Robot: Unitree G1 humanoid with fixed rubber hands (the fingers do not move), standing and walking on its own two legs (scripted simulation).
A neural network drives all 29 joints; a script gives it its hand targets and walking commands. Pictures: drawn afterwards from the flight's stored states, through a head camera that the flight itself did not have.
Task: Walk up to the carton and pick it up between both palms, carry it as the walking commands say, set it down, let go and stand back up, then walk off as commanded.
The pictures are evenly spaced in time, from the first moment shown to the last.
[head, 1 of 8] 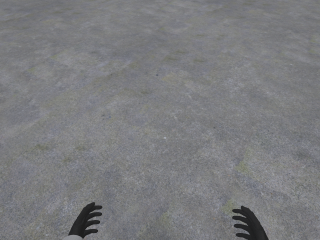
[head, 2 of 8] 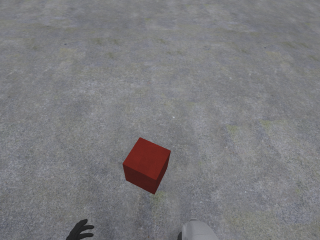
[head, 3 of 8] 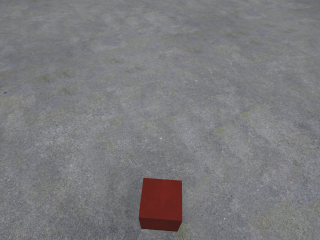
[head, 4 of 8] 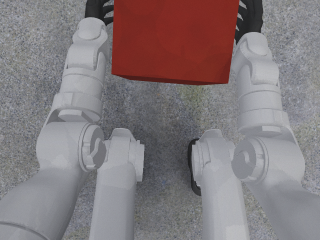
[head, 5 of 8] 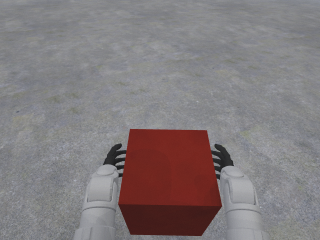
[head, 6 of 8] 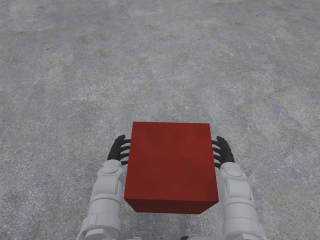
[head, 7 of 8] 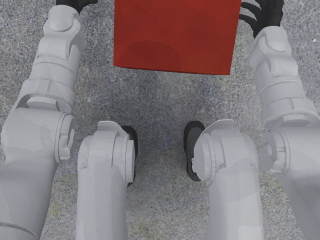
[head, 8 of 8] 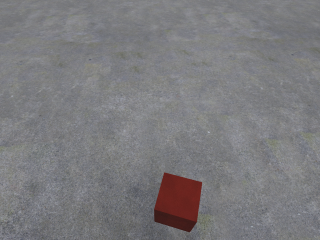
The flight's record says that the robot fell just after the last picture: no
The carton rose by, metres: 0.68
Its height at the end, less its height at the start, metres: +0.00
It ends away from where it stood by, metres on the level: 0.13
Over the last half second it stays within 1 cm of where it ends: yes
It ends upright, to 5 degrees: yes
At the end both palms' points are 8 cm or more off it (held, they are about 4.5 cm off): yes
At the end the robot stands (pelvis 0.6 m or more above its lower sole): yes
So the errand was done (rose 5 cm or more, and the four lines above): yes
